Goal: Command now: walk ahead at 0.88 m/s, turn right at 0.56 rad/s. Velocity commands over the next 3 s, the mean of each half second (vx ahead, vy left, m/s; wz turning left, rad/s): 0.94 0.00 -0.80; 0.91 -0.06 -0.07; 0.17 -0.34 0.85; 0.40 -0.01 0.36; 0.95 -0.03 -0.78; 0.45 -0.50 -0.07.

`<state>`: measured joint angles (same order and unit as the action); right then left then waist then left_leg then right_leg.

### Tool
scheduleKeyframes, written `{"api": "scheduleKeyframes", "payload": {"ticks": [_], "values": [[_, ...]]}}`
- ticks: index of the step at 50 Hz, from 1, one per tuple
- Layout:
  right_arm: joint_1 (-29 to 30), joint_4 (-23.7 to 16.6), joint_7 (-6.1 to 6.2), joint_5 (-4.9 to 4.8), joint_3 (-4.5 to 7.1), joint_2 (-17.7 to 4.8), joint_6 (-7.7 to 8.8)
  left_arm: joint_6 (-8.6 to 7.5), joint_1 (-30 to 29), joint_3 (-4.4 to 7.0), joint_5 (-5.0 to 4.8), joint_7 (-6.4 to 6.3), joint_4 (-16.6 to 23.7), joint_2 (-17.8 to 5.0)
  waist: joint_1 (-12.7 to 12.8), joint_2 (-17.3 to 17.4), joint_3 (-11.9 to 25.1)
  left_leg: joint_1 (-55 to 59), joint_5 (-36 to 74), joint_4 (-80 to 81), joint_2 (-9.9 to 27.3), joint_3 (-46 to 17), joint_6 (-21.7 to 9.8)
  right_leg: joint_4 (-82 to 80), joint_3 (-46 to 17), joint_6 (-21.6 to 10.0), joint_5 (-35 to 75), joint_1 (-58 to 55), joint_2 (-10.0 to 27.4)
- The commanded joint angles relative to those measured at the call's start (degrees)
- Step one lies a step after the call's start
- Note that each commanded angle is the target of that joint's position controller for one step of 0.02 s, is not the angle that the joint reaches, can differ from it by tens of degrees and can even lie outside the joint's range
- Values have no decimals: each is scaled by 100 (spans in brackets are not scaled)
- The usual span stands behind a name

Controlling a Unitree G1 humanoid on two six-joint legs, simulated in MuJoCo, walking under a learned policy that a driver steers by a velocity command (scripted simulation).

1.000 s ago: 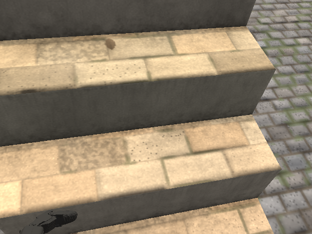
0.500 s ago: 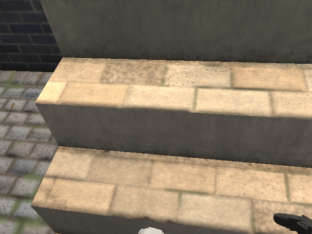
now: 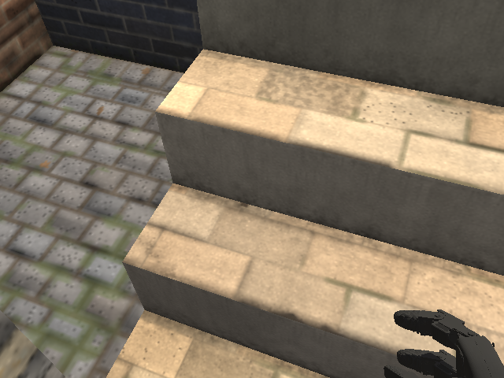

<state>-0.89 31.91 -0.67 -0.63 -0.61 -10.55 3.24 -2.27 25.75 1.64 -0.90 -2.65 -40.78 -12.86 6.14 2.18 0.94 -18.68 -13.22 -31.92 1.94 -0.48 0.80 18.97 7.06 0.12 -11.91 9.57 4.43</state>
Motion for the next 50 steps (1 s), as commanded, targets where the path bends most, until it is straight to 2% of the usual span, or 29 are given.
{"api": "scheduleKeyframes", "payload": {"ticks": [1, 2, 3, 5, 8, 11, 14, 16, 21, 24, 25, 26, 27, 28, 29, 30, 31, 32, 34, 35, 36, 39, 41, 43, 46, 47, 48, 49, 50], "values": [[-1221, 202, -108, 264, 331, -747, 151, -141, -1395, -66, -107, 64, 929, -173, -1123, -17, 681, 2171, 2527, 1037, 214, -23, 118, 2908, -755, -666, 565, 1363, 172], [-1557, 341, -121, 290, 405, -1201, 121, -205, -1294, -176, -40, 98, 1184, 314, -863, 1543, 718, 3231, 5840, 141, 1476, -1393, -162, 5418, -565, -220, -1963, 3872, -470], [-1511, 281, -102, 457, 540, -1609, 125, -215, -497, -97, -136, 108, 1002, 89, -608, 1525, 1588, 2605, 3976, 457, 2625, -2130, -1233, 7496, -1332, -75, -2026, 4122, -263], [-623, 151, -139, 264, 404, -926, 90, -36, -890, -66, -190, 85, 975, -22, -529, 906, 517, 1352, -370, 1203, 2116, -1687, -1352, 9112, -1306, 122, -1298, 5160, -110], [-855, 592, -14, 242, 309, -598, 152, 102, -776, -99, -86, 65, 918, 127, -316, 33, 246, 788, 45, 1202, 1667, -802, -957, 9757, -1436, 230, 75, 5154, -115], [-1666, 1127, 128, 225, 320, -574, 137, 132, -1703, -249, -181, 35, 1314, 535, -652, 111, 16, 1646, 311, 1225, 1968, -600, -707, 11427, -1424, 52, -266, 6687, -266], [-2198, 1519, 208, 259, 237, -302, 94, 194, -2532, -415, -104, 153, 1771, 769, -724, 102, -451, 1994, 79, 1485, 2089, -231, -485, 11707, -1520, -63, -537, 7775, -175], [-1921, 1471, 257, 298, 200, -419, 70, 296, -2340, -401, -77, 186, 1854, 618, -433, -12, -675, 1256, 282, 1588, 1963, 326, -455, 11319, -1546, 52, -152, 7361, -68], [-2133, 1578, 499, 286, 235, -784, 32, 392, -2895, -444, -38, 141, 2228, 554, -496, 201, -761, 1630, 857, 1750, 1899, 1042, -520, 10854, -1151, 119, -338, 7542, 144], [-2345, 1584, 658, 227, 310, -929, -189, 357, -3804, -641, -92, 355, 2766, 788, -646, 404, -687, 2177, 202, 2444, 1816, 1284, -420, 9086, -595, 116, -1116, 7290, 612], [-2360, 1585, 667, 225, 370, -994, -268, 326, -3993, -650, -70, 433, 2867, 744, -722, 399, -647, 2469, 648, 2506, 1814, 1477, -368, 8286, -424, 35, -1337, 7064, 673], [-1936, 1513, 688, 128, 442, -1592, -328, 280, -3997, -842, -170, 525, 2982, 1023, -418, 930, -401, 1369, 3511, 2792, 1793, 1799, -513, 6539, 57, -355, -3550, 4799, 348], [-1915, 1391, 729, 156, 548, -2105, -482, 231, -4076, -583, -126, 574, 2828, 474, -442, 249, -125, 1907, 8859, 1406, 1808, 1756, -564, 5650, 623, -338, -3196, 3960, -336], [-2557, 1499, 618, 398, 530, -2242, -260, 215, -2958, -255, -175, 543, 2368, -63, -237, 1045, 1103, 1721, 11778, 892, 2165, 1487, -1291, 6391, 1053, -657, -3301, 2065, -1355], [-2199, 1313, 519, 211, 481, -2225, -106, 214, -1787, 170, -108, 495, 2041, -976, 514, 818, 1696, 1059, 12360, -579, 1708, 1491, -1120, 5561, 45, -1198, -2737, 658, -1535], [-1968, 997, 304, 42, 457, -2213, 155, 312, -476, 417, -17, 343, 1623, -1353, 999, 193, 2265, -911, 9883, -2523, 1367, 910, -854, 3926, -2027, -1771, -2593, -1686, -924], [-1224, 937, 101, 38, 422, -1626, 362, 334, 573, 709, -101, 165, 893, -2247, 940, -2169, 2496, -2027, 1619, -5227, -362, 618, -512, 554, -5437, -2200, -2419, -2324, 143], [-1154, 1002, -175, 63, 354, -1092, 520, 157, 844, 361, 178, 192, 620, -1505, 597, -1948, 3091, -2047, 135, -7357, -438, -1221, -706, 187, -6501, -1755, -1592, -2187, 640], [850, -523, -102, 64, -8, 59, 299, -94, -604, -36, 316, 337, 593, -248, 16, -940, 203, -3196, -1938, -8535, -568, -621, -574, 1814, -3130, -803, 1869, 262, -20], [189, -576, -157, -36, -206, 636, 278, -193, -1264, -191, 444, 417, 446, 376, -688, -901, 179, -4048, -2587, -9397, -849, -896, -556, 2303, -2864, -834, 2184, 122, 160], [-467, -563, -270, -72, -252, 678, 253, -253, -1539, -297, 396, 450, 314, 801, -1010, -861, 53, -3939, -2839, -9671, -786, -808, -543, 2306, -2546, -622, 1907, 606, 213], [-1174, -428, -218, -311, -258, 62, -29, -361, -1970, -268, 440, 342, 529, 149, -1432, -514, 22, -4098, -1390, -9723, -518, -983, -633, 668, -2377, -856, 331, 1576, 854], [-946, -562, -89, -262, -174, -116, -206, -388, -1752, -349, 546, 219, 382, 159, -1325, -92, -402, -4836, -1363, -11545, -840, -645, -509, 332, -1791, -828, 1107, 1181, 856], [-397, -844, -72, -294, -269, 117, -225, -375, -1389, -437, 624, 214, 176, 235, -1250, 48, -934, -6189, -1780, -11931, -1042, -642, -603, 323, -1219, -638, 2065, 332, 744], [533, -1347, -140, -172, -324, -85, -362, -364, -1231, -391, 449, 12, 74, 12, -1276, 153, -721, -5067, -954, -8954, -861, 540, -490, -913, -198, -419, 3201, 813, 468], [481, -1358, -161, -52, -315, -174, -479, -314, -1265, -338, 352, -124, 104, -258, -1374, -45, -219, -3760, -454, -7960, -897, 1040, -466, -1059, 278, -371, 4522, 1129, 316], [-1988, -513, 56, 239, 70, -990, -453, -95, -1858, -98, 216, -111, 821, -1163, -2023, -844, 986, -847, -1002, -5926, -1324, 1253, -77, -579, 413, -1099, 7341, 926, -7], [-3406, 162, 345, 158, 247, -1114, -479, 210, -1918, 14, 197, 38, 1035, -1676, -2270, -1627, 1488, 784, -1290, -4900, -1377, 1003, 47, 495, 136, -1476, 8907, 589, 290], [-4273, 418, 448, 204, 408, -1095, -424, 402, -2624, -67, 78, 143, 1383, -1708, -2724, -1207, 1786, 1554, -271, -3231, -524, -530, -362, 2026, -133, -1235, 6936, 337, 470]]}}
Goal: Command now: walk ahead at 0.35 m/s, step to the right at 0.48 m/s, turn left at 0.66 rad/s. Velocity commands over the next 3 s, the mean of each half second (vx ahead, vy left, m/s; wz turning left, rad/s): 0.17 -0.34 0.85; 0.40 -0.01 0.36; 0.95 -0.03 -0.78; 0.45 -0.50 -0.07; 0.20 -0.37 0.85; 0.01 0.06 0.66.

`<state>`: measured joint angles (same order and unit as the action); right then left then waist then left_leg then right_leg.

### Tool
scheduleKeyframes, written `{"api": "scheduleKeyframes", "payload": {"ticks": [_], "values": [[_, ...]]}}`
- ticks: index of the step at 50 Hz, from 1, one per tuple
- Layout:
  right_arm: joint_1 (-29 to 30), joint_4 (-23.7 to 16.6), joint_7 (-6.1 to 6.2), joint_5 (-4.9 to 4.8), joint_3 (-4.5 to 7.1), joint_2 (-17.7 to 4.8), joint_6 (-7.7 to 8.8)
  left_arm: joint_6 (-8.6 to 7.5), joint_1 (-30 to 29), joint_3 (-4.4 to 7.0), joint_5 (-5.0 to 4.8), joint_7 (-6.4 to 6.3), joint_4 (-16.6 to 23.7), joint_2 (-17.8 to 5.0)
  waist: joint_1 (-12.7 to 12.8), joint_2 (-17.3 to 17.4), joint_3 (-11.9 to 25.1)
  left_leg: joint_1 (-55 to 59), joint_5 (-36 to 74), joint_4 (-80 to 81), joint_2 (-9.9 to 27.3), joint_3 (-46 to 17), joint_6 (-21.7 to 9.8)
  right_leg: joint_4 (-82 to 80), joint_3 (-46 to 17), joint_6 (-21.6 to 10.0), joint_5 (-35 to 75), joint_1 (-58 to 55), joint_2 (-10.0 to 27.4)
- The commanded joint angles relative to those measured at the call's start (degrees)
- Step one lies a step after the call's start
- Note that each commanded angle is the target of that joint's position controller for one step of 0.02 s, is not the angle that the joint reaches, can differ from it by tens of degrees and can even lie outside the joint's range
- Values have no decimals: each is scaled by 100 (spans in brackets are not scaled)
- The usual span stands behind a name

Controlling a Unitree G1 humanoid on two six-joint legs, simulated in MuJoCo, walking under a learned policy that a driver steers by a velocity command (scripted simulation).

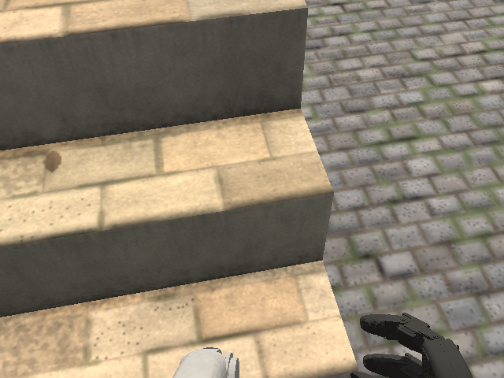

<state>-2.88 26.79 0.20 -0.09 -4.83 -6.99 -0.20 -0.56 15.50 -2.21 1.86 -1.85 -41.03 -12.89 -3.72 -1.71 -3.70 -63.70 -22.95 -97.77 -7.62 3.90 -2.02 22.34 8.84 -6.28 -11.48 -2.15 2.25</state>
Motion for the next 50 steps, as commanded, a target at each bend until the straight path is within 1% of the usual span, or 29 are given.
{"api": "scheduleKeyframes", "payload": {"ticks": [1, 2, 3, 5, 6, 8, 11, 13, 15, 16, 17, 18, 20, 21, 25, 27, 29, 30, 31, 34, 35, 37, 40, 41, 42, 44, 46, 48, 50], "values": [[-4084, 1473, 242, 288, 954, -1837, -32, 305, -1945, 157, 132, 105, 1705, -1152, -1553, 423, 1971, 5992, 918, 5377, -56, -953, 129, 3150, -362, -407, 2390, 1465, -128], [-2366, 1019, 312, 564, 969, -1944, 0, 213, -995, 177, 95, 353, 1829, -582, 119, 1628, 1450, 5274, 1794, 5645, 532, -4604, -998, 5997, -1536, 540, -98, 2657, -1495], [-1726, 499, 386, 485, 665, -1430, 48, 43, 389, 148, 48, 512, 1570, -459, 757, 1656, 2069, 5000, 30, 6796, 1046, -6427, -1628, 7467, -2363, 1041, -31, 3152, -1389], [-834, 347, 423, -49, 639, -1038, 256, 176, 810, 233, -134, 423, 1618, -494, 1302, 350, 730, 3553, -1843, 6125, 1239, -5657, -1787, 8333, -2584, 1574, -450, 3937, -1046], [-712, 443, 448, -107, 578, -731, 363, 274, 437, 225, -23, 400, 1731, -495, 1246, -145, 471, 2999, -1630, 5151, 1100, -4798, -1710, 8297, -2588, 1504, -478, 4192, -840], [-1280, 627, 451, 2, 602, -739, 504, 186, -797, 225, 130, 494, 2077, -324, 754, -534, 465, 2851, -883, 4659, 434, -3214, -1304, 7543, -2054, 1366, -645, 3977, -673], [-248, -109, 708, -38, 540, -871, 353, 260, 1185, 340, -46, 521, 1566, -602, 1743, 159, 908, 2328, 1025, 3862, 762, -2257, -793, 7657, -1593, 1426, -968, 3152, -587], [-675, -191, 707, -22, 598, -1144, 162, 422, 654, 186, -99, 284, 1886, -289, 1467, 614, 945, 2179, 1354, 3923, 920, -2351, -526, 5523, -1405, 1132, -2481, 3112, -557], [-557, -263, 771, -63, 642, -1012, -36, 516, 255, 71, 95, 196, 1637, 14, 1314, -20, 458, 1033, 221, 3542, 482, -1561, -13, 3085, -110, 954, -204, 1991, -809], [-385, -513, 761, -119, 580, -694, -169, 358, 601, 35, 235, 203, 1311, 15, 1193, -1320, 118, 1005, -197, 1735, -284, -596, 415, 1633, -970, 397, 1360, 2030, -600], [-1028, -587, 662, -222, 607, -470, -280, 155, -493, 68, 215, 193, 1568, -550, 243, -3098, 544, 668, -2138, -986, -944, 250, 964, 1118, -2903, -548, 5057, 1611, 645], [-1606, -466, 615, -338, 745, -775, -296, 166, -1210, 42, 196, 197, 1986, -635, -312, -2260, 722, 961, -2195, -2012, -503, -307, 1255, 1377, -3023, -610, 5203, 2008, 991], [-1824, -302, 514, -164, 916, -1601, -232, -8, -965, 224, -233, 27, 2215, -777, -355, 30, 617, 1897, -768, -672, 541, -1443, 897, 1780, -3895, -271, 1313, 3002, 1416], [-1405, -360, 430, -81, 882, -1476, -160, -94, -701, 232, -334, -64, 2071, -816, -194, 452, 425, 1772, -588, 68, 654, -1565, 775, 2138, -3609, -378, 1385, 2739, 1520], [81, -500, 82, -26, 651, -886, -98, -222, 118, 407, -177, -246, 1667, -1052, 465, 492, 356, 1897, -254, 3539, 760, -828, 477, 2324, -2634, -346, 1476, 1655, 1373], [-225, -282, -36, -65, 643, -953, -103, -139, 129, 379, -244, -155, 1587, -875, 396, 725, 528, 2838, 139, 5255, 669, -669, 234, 3001, -1782, -65, 1850, 1641, 919], [-990, 211, 18, -93, 796, -1567, -126, -118, -117, 252, 17, 48, 1683, -804, 228, 1976, 789, 4725, 3454, 5812, 932, -1021, -333, 4261, -544, 501, -808, 3073, -38], [-975, 107, 88, -33, 781, -1644, -209, -169, 19, 172, 36, 139, 1648, -672, 371, 1957, 882, 5514, 4043, 5408, 1103, -1594, -618, 4980, -500, 732, -1757, 4155, -424], [-1233, -10, 82, -19, 708, -1459, -273, -197, -361, 87, -20, 221, 1617, -652, 14, 1066, 915, 5366, 4004, 5527, 1125, -1682, -669, 5362, -486, 798, -1874, 4244, -509], [-248, -467, 206, 8, 691, -1798, -386, -96, 350, -23, 25, 289, 1565, -596, 904, 586, 1706, 5768, 4950, 5001, 1230, -2447, -783, 5761, -72, 1203, -1743, 4676, -802], [-195, -697, 210, -18, 679, -1776, -400, 5, 539, -18, -64, 133, 1508, -636, 820, 839, 2080, 5736, 4971, 4835, 1532, -2940, -801, 6088, -757, 1157, -2201, 4698, -521], [-374, -761, 261, 87, 504, -1616, -310, 134, 606, -27, -119, -158, 1467, -622, 757, 313, 2036, 5387, 4557, 4858, 1840, -3129, -748, 6484, -567, 1205, -2258, 4651, -565], [-544, -734, 290, 231, 356, -1542, -167, 216, 495, 18, -205, -372, 1591, -594, 707, 312, 1986, 5361, 3954, 4947, 2015, -2950, -698, 6720, -749, 1243, -2486, 4704, -567], [-87, -669, 161, 499, 272, -1404, 372, -51, 980, -22, -149, -180, 1376, -462, 1060, 369, 1930, 3338, 36, 5346, 2565, -3299, -1012, 7801, -754, 859, -1954, 4158, -273], [581, -786, 107, 627, 178, -1221, 622, -48, 1501, 156, -202, -87, 1018, -762, 1386, 59, 1628, 2648, -803, 5551, 2270, -2686, -767, 7756, -614, 717, -1219, 3506, -402], [1007, -608, 15, 557, 92, -993, 774, -40, 2272, 243, -210, 17, 419, -900, 1753, -103, 1608, 2956, -664, 5483, 1766, -1509, -410, 6787, 293, 697, -389, 3253, -644], [1351, -673, -87, 414, -5, -581, 785, -144, 2789, 185, -268, 47, 83, -683, 1939, 88, 1534, 2863, -314, 5105, 1741, -1072, -120, 4980, -30, 341, -182, 2658, -192], [2036, -702, -264, 184, -135, -155, 690, -266, 3170, 68, -338, 165, -338, -83, 2082, -142, 1060, 2556, -175, 4189, 1403, -150, 109, 1613, -541, -173, 335, 1635, 578], [2723, -925, -389, 177, -260, 188, 614, -192, 3540, -54, -37, 286, -1109, 474, 1907, -443, 666, 1506, -1621, 1874, 890, 871, 222, 725, 660, -209, 2754, 700, 159]]}}
Over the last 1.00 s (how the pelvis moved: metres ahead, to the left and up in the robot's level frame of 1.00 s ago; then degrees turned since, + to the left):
0.28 -0.21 0.23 -22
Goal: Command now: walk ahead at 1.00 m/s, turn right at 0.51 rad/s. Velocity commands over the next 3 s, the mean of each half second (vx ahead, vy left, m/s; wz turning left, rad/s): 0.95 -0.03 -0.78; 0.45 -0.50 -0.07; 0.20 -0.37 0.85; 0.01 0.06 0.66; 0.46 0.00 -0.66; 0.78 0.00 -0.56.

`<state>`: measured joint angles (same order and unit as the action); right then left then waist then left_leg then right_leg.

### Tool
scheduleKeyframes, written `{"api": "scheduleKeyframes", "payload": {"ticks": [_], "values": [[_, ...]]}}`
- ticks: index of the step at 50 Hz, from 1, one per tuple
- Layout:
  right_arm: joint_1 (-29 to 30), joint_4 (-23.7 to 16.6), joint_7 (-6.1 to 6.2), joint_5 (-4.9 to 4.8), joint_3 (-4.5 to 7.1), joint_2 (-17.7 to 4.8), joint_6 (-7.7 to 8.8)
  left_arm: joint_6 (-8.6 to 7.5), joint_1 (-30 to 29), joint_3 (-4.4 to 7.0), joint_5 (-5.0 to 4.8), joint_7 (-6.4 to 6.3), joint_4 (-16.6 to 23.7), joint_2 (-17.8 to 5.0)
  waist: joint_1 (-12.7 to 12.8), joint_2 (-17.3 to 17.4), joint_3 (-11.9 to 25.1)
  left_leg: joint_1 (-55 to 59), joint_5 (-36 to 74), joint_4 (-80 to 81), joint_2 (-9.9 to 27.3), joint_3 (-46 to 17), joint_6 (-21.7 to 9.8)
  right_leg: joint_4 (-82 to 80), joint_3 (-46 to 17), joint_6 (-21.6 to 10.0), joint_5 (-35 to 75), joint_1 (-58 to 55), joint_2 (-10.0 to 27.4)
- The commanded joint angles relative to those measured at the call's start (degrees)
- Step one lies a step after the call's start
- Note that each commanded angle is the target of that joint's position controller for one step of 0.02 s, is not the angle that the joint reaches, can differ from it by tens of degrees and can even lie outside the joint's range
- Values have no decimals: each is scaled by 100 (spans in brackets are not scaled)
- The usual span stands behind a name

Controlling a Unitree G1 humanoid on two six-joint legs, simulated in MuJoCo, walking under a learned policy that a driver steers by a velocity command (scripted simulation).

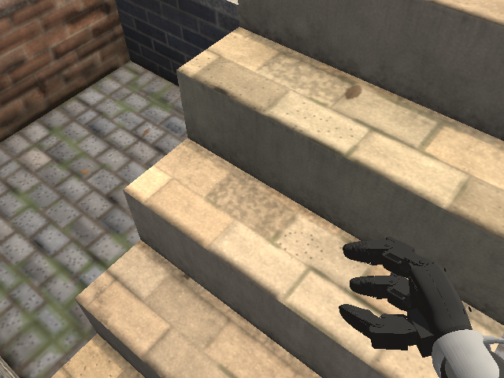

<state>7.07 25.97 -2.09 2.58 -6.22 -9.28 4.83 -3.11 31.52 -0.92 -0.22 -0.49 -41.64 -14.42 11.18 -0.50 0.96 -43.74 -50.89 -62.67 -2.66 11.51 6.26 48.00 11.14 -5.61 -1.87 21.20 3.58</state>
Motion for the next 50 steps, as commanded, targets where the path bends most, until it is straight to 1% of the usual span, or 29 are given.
{"api": "scheduleKeyframes", "payload": {"ticks": [1, 3, 7, 8, 9, 10, 11, 12, 13, 14, 15, 17, 18, 21, 24, 25, 28, 33, 34, 35, 37, 38, 40, 42, 44, 47, 48, 49, 50], "values": [[1907, -986, -267, -82, -176, 516, 106, 123, 2048, -229, 134, 203, -1198, 827, 344, -695, -83, -738, 913, -2685, 272, 358, -553, -2460, 263, -343, 2115, -1439, 130], [1968, -1543, -370, -82, -305, 1018, 143, 41, 1561, -97, 229, 172, -870, 406, -277, -1304, -107, -1200, 1099, -5263, 219, -148, -108, -2303, -1140, -676, 2312, -761, 629], [1669, -1839, -105, -419, -343, 1464, 212, -108, -1328, -453, 179, 211, -270, 255, -1831, 19, 471, 1124, 1892, -6640, 509, -286, 29, -4015, -537, -276, 5930, 1113, 1261], [1060, -2053, 85, -308, -347, 1357, 201, -236, -2146, -260, -103, 128, 204, -409, -2340, -454, 422, 2534, 1940, -5906, 569, -882, 50, -4491, -1341, -185, 6760, 2205, 1497], [104, -1807, 279, -274, -331, 794, 136, -172, -1421, 689, -774, -170, -41, -1760, -1967, -2302, -1072, 2407, 517, -1691, 1335, -2195, -479, -5007, -3557, -501, 2195, 2155, 2049], [690, -1485, 444, -186, 214, -125, 89, 311, -82, 552, -710, -394, -523, -1153, -1277, -846, -1028, 1446, -926, 1182, 1064, -2190, -811, -3403, -3430, -440, 1591, -238, 1559], [1213, -1378, 440, -237, 390, 126, 67, 515, 310, 366, -338, -417, -807, -378, -1253, 335, -146, 1974, 174, 2353, 415, -1070, -749, -2223, -3063, -289, 2843, -1705, 1205], [533, -1188, 343, -407, 497, 170, -111, 392, 645, 128, -212, -364, -545, 839, -906, 3060, 1784, 5292, 3554, 210, 1504, -1977, -1140, -960, -1843, -296, 2444, 1305, 829], [-538, -788, 528, -381, 866, -627, -270, 263, -133, 96, -365, -238, 91, 631, -1615, 4708, 3163, 4747, 727, 2077, 2237, -4554, -1707, 1266, -1425, -123, -1530, 1417, -476], [-236, -791, 603, -228, 789, -206, -152, 245, -663, 494, -462, -156, 437, 75, -1116, 2502, 2705, 2773, -92, 3025, 2689, -5080, -1581, 3623, -1819, 53, -3539, 1038, -625], [1451, -1038, 480, -61, 627, -32, -77, 524, 696, 647, -516, -280, 221, 170, 283, 1903, 1804, -122, -133, 2422, 3083, -4687, -1360, 5207, -2111, 206, -3638, 270, -281], [4795, -1434, 345, -191, 368, 612, 115, 893, 4223, 395, 78, -303, -1197, 692, 2559, 1476, 906, -3640, 521, 389, 2398, -1519, 304, 4773, -1013, 103, -1497, -2892, 429], [5123, -1460, 281, -312, 284, 766, 49, 960, 4837, 335, 338, -314, -1627, 698, 2851, 863, 829, -3619, 929, -172, 1931, -383, 747, 3446, -439, -79, -766, -3215, 221], [3003, -594, 259, -742, 218, 1300, -184, 852, 2048, 315, 162, -223, -937, 593, 1160, -1171, -160, -3133, 1000, -3324, 1953, 24, 257, -898, -1339, -988, -705, -2369, 733], [216, -373, 585, -335, 462, 1227, -473, 402, -590, 244, -16, 267, -47, -155, -1481, -3064, -1129, -3185, 816, -8031, 715, -499, -32, -1806, -3543, -689, 1520, 426, -470], [-9, -213, 932, -553, 793, 228, -582, 531, -1017, 464, 154, 379, 819, -790, -1188, -2578, -1544, -2506, 892, -7609, 9, -330, -199, -3344, -5131, -1217, 1153, 1477, -143], [535, -385, 1168, -604, 1004, -267, -499, 660, -1187, 575, 88, 56, 1349, -1187, -665, 301, -1480, -1030, 2962, -4706, 73, -1596, -272, -3933, -6144, -822, -4997, 1897, 270], [-3004, 1379, 911, -263, 1558, -1687, -443, 1015, -3336, 728, -42, -352, 2423, -1014, -1993, -1557, -380, 4562, 3313, 1388, -283, -411, -943, -4810, -2400, 1994, -1572, 2182, -1030], [-4220, 2103, 733, -227, 1662, -1558, -464, 1032, -3374, 888, -119, -282, 2439, -1127, -2386, 461, -198, 5832, 3794, 2959, 341, -1140, -1216, -1467, -1615, 2194, -1463, 2339, -2078], [-3429, 2250, 502, -407, 1329, -281, -483, 891, -2031, 679, 91, -97, 1952, -694, -1617, 2524, -223, 4064, 4801, 2856, 790, -1547, -956, 2431, -2226, 813, -3103, 1446, -2003], [-3816, 2260, 330, -289, 407, 1037, 17, 592, -1523, -110, 194, 390, 2016, 1429, -720, 1373, 61, 4241, 5953, 2186, 1932, -3064, -1677, 7677, -3248, 198, -4297, 3887, -2030], [-2902, 1804, 250, -171, 448, 280, 155, 547, -50, -89, 142, 607, 1944, 1415, 361, 1645, 142, 4248, 7375, 2565, 2330, -4118, -2134, 8237, -3448, 211, -4505, 4399, -1804], [-1613, 938, 694, -475, 1061, -1586, 25, 736, -830, 166, -65, 575, 2099, -168, 175, 543, -541, 1497, -164, 5393, 2682, -6310, -1813, 6704, -3020, 575, -2413, 2833, -607], [-1169, 878, 768, -369, 1328, -2520, -126, 982, -1742, 295, 62, 445, 2321, -616, 87, -221, -819, 210, 504, 4752, 1474, -4838, -1138, 3980, -2145, 908, -1898, 1317, -273], [-1746, 898, 778, -412, 1626, -3002, -250, 863, -2023, 193, 33, 385, 2325, -257, -477, 801, -865, -512, 1988, 4465, 836, -2804, -669, 587, -1195, 672, -3341, -901, -236], [-2713, 1206, 643, -425, 1439, -1989, -436, 767, -776, 347, 26, 290, 1763, 48, -267, 703, -134, 206, 1984, 2833, 313, -2389, -476, -1543, -1005, 235, -2724, -2875, -499], [-2480, 1021, 617, -379, 1233, -1194, -463, 702, -147, 335, 64, 443, 1444, -85, -209, -202, -215, -713, 1373, 896, -340, -2089, -517, -1795, -1787, -24, -2215, -3122, -141], [-2632, 872, 656, -346, 1058, -724, -356, 541, -148, 595, 457, 566, 1485, -1394, -392, -2604, 274, -1571, 1125, -629, -692, -1999, -360, -2662, -4415, -990, -841, -2507, 1456], [-2423, 797, 720, -673, 1063, -745, -331, 442, -531, 663, 497, 557, 1688, -1445, -425, -2937, -83, -1510, 947, -1404, -49, -2074, -519, -3978, -5454, -1112, -3757, -1575, 1587]]}}
Over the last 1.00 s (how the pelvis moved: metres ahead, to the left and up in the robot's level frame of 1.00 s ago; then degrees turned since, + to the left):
-0.06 -0.16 0.03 35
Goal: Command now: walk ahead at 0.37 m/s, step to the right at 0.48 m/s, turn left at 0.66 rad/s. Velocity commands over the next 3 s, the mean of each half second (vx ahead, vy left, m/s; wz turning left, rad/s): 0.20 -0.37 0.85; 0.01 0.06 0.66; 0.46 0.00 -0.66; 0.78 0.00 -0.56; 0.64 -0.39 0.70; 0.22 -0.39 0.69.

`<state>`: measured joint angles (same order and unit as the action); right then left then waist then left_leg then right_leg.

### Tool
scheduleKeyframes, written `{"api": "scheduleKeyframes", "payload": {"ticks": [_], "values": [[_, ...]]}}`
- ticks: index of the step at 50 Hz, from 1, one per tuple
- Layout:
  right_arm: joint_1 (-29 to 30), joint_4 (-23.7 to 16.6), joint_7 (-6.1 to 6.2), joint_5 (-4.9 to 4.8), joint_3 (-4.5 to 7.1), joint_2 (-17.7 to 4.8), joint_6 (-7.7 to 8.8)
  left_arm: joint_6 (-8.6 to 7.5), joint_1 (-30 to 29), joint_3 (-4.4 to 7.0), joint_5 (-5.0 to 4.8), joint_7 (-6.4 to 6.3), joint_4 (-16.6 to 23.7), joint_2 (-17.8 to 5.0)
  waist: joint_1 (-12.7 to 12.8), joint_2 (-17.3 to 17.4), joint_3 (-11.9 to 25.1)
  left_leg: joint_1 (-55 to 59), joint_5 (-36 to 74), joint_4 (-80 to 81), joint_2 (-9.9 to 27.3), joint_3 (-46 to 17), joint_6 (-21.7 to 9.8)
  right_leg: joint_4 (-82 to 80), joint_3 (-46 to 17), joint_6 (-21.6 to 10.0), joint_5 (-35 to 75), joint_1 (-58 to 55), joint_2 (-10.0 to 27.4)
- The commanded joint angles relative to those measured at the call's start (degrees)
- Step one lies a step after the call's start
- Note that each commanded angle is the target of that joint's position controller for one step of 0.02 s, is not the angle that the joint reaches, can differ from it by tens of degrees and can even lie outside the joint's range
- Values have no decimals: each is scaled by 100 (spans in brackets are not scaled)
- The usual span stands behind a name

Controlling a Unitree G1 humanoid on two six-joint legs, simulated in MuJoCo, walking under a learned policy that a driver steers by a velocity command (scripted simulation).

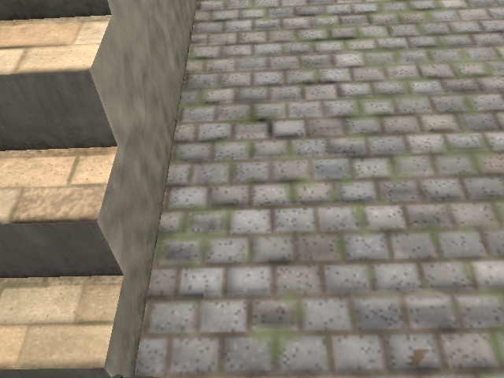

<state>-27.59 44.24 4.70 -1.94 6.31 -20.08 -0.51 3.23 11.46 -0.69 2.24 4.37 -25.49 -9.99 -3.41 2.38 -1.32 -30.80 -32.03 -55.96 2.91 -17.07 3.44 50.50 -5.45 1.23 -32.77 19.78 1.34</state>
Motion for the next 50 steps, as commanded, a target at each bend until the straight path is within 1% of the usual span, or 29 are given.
{"api": "scheduleKeyframes", "payload": {"ticks": [1, 2, 4, 7, 16, 18, 19, 20, 21, 22, 23, 24, 25, 26, 27, 29, 31, 32, 33, 34, 35, 37, 38, 40, 41, 42, 44, 47, 50], "values": [[1460, -1077, 112, -269, -82, 4, 120, -174, 842, 493, 114, 12, 91, -1330, 775, -2688, -918, -2882, -395, -2310, -465, 875, -370, -4527, -3186, -1526, -2252, -608, 1422], [1315, -897, 188, -176, -4, -151, 15, -115, 254, 414, 29, -98, 115, -1071, 441, -2252, -1150, -2572, 165, -2560, -441, 1147, -381, -4542, -2637, -1303, -1970, -205, 1276], [901, -486, 209, 90, 159, -461, -121, -108, -195, 300, 20, -283, 39, -644, 122, -1414, -945, -1624, 1195, -2667, -531, 1364, -258, -4182, -1289, -1051, -170, -43, 1003], [917, -419, 206, 130, 109, -269, -131, -175, 246, 244, -29, -436, -275, -370, 260, -660, -583, -1493, 1617, -2654, -680, 1328, -327, -3968, -357, -949, 1318, -822, 905], [1605, -759, -107, 38, -157, -151, -138, -18, 521, 465, 24, -719, -688, -1024, 528, -453, -224, -975, 1765, -162, -241, 2064, -563, -4141, 752, -452, 3262, -1789, 787], [1014, -600, -98, 165, -175, -331, -125, 42, 12, 568, 9, -758, -493, -1337, 174, -831, -41, 629, 1506, 827, -255, 2523, -798, -3820, 1489, 249, 5586, -973, 372], [-153, -247, -49, 293, -103, -618, -79, 84, -485, 680, 24, -804, -278, -1597, -376, -1214, 238, 2312, 1305, 1458, -352, 2770, -959, -2914, 1994, 911, 7738, -36, 49], [-1470, 283, -26, 212, 71, -979, -36, 102, -627, 692, 58, -856, -187, -1574, -843, -523, 735, 3756, 1777, 2037, -446, 2650, -1082, -1003, 2083, 1061, 7365, 585, -181], [-1175, 318, -39, -47, 48, -783, -14, 78, -137, 508, 27, -824, -284, -1089, -715, 1597, 587, 3869, 3132, 2924, 102, 1530, -1324, 1314, 1654, 640, 858, 1324, -362], [202, -481, -22, 209, -26, -1146, 153, -65, 224, 500, -79, -720, -74, -920, 142, 1916, 793, 3801, 1442, 3107, 1982, -2272, -2581, 3311, -41, 621, -849, 3024, -608], [773, -1000, -17, 217, -136, -1087, 312, -239, 302, 509, -102, -543, -153, -1258, 185, 574, 1108, 3069, 2507, 3650, 2446, -3040, -3067, 3883, -955, 577, -798, 3140, -661], [1681, -1210, -16, 221, -120, -1068, 374, -299, 176, 499, -242, -497, 76, -1248, 706, 275, 406, 1648, 841, 4193, 2190, -3365, -2711, 3423, -1010, 258, -8, 2799, -622], [2169, -1375, -59, 179, -125, -949, 306, -270, 158, 508, -146, -561, -45, -1323, 784, -342, 10, 999, 287, 4326, 1412, -2309, -2117, 2902, -632, 223, 653, 2271, -415], [3012, -1295, -99, -116, -122, -779, -20, -363, -23, 397, -215, -621, 90, -1018, 1286, 426, 33, 133, 2354, 3601, 257, -376, -1614, 1367, -156, 157, 719, 1030, -191], [2981, -1370, -126, -119, -102, -702, -225, -349, 66, 314, -119, -560, -133, -779, 1082, 501, 222, -257, 3188, 3255, -311, 470, -1413, 556, 560, 260, 1064, 249, -532], [2145, -1252, -125, -33, 6, -743, -388, -403, 76, 323, -224, -453, -379, -651, 602, 321, 691, 226, 2613, 2804, -423, 369, -1265, -429, 863, 445, 1184, -400, -785], [1958, -1260, -183, -119, 25, -643, -377, -370, 584, 382, -374, -473, -626, -603, 687, 285, 835, 193, 1423, 2719, -361, -124, -1064, -1779, 743, 471, 1830, -1111, -824], [1990, -1267, -195, -124, -48, -352, -346, -323, 1071, 465, -376, -520, -803, -685, 886, 168, 771, -382, 719, 2159, -584, 5, -818, -2331, 554, 346, 1926, -1736, -501], [1739, -1284, -259, 25, -173, 305, -294, -252, 1178, 606, -289, -592, -731, -1245, 694, -1238, 715, -1458, -171, 119, -1189, 857, -408, -2684, -1221, -279, 2227, -2252, 1350], [1794, -1608, -349, 79, -141, 267, -118, -304, 430, 673, 143, -556, -429, -1844, 324, -2602, 738, -2196, -678, -1236, -965, 660, -118, -3569, -3613, -1465, 2680, -1299, 3003], [1881, -1503, -363, 2, -15, -229, -85, -374, -224, 644, 274, -650, -175, -1554, 220, -2125, 409, -2044, -180, -2337, -625, 583, -38, -3834, -3334, -1608, 1836, -719, 2702], [1456, -1067, -255, -23, 127, -516, -288, -338, -1217, 512, -4, -789, -61, -1060, -128, -1293, 72, -1429, 920, -3177, -529, 1115, 94, -3529, -1236, -925, 1873, 41, 1597], [1291, -1007, -244, 32, 140, -493, -364, -336, -1412, 483, -136, -850, -75, -1002, -188, -1169, 76, -1138, 1300, -3448, -486, 1248, 203, -3386, -617, -825, 2356, 167, 1337], [1527, -1161, -262, 66, 12, -179, -398, -354, -1074, 452, -163, -925, -251, -980, -14, -893, 200, -728, 1785, -2941, -481, 1432, 223, -3189, -23, -837, 2785, 75, 1082], [1973, -1304, -329, 104, -87, 5, -477, -410, -95, 517, -218, -1011, -562, -1172, 448, -428, 182, -1147, 1585, -2912, -535, 1058, 189, -3170, -676, -1145, 3307, -633, 1520], [2111, -1380, -342, 141, -158, 158, -501, -434, 447, 550, -214, -1054, -802, -1250, 590, -275, 354, -1416, 1218, -2958, -647, 715, 185, -3060, -1071, -1340, 3579, -1320, 1822], [2062, -1398, -386, 187, -214, 196, -493, -460, 632, 610, -234, -1077, -958, -1336, 569, -575, 521, -1591, 715, -2728, -777, 406, 168, -3088, -1350, -1434, 3342, -1990, 2018], [1837, -1337, -446, 239, -285, 221, -427, -383, -99, 649, -317, -1032, -854, -1478, 215, -1402, 461, -516, 441, -1000, -405, 1278, 179, -3466, -1045, -1188, 2420, -1336, 1642], [1509, -1150, -516, 157, -282, 237, -345, -310, -185, 747, -390, -902, -874, -1669, 278, -2192, 211, 1262, 127, 1303, -455, 1634, -42, -3513, -698, -866, 2393, -252, 1190]]}}
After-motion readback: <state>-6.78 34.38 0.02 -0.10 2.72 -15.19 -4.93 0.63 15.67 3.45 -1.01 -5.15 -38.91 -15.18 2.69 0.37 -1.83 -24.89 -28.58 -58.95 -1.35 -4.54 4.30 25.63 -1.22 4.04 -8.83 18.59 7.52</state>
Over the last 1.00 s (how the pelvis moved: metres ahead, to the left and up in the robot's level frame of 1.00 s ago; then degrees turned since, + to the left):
-0.63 -0.16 -0.32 -24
